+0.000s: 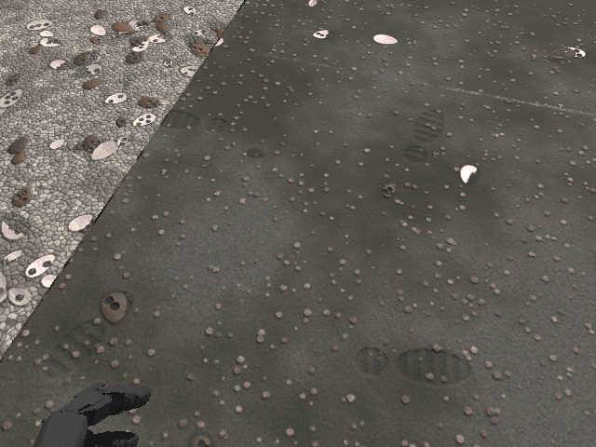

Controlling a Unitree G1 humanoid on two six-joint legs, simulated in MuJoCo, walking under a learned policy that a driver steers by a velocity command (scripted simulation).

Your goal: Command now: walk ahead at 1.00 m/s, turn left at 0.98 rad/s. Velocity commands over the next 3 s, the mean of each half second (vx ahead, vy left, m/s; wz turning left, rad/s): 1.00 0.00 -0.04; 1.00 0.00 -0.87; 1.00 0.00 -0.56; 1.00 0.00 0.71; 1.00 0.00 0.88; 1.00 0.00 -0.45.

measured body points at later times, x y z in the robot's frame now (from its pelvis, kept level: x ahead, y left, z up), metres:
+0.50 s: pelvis +0.44 +0.02 +0.02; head +0.46 +0.02 +0.47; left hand +0.46 +0.29 -0.11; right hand +0.58 -0.24 -0.08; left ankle +0.45 +0.12 -0.71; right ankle +0.31 -0.12 -0.61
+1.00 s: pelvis +0.88 -0.11 +0.02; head +0.90 -0.11 +0.46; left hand +1.03 +0.15 -0.11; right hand +0.95 -0.40 -0.05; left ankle +0.99 +0.05 -0.62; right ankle +0.86 -0.11 -0.71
